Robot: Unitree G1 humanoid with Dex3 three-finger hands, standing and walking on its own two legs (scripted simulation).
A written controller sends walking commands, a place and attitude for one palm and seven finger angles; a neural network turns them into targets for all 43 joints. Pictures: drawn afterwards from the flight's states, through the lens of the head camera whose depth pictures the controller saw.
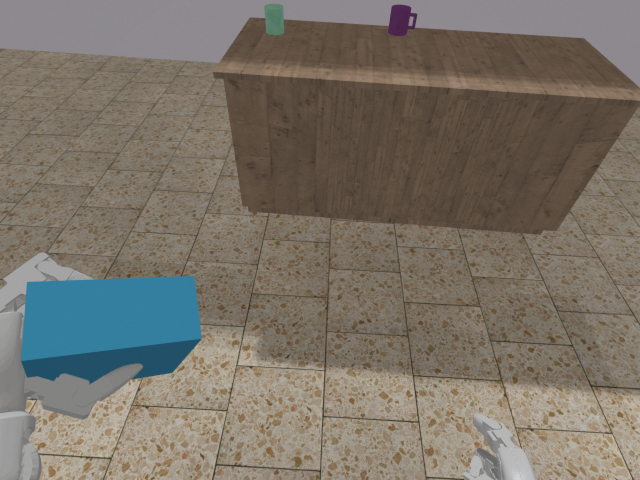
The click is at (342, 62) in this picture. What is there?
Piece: table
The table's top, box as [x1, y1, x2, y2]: [213, 17, 639, 106]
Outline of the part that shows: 213,71 214,77 218,78 639,106 639,87 583,38 427,28 408,29 407,33 404,36 394,36 387,32 388,26 299,20 284,20 284,32 280,35 269,35 265,32 264,18 250,17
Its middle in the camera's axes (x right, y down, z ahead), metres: +0.38 -0.69 +1.46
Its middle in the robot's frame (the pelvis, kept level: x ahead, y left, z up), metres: +1.57 -0.29 -0.07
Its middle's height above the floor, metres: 0.70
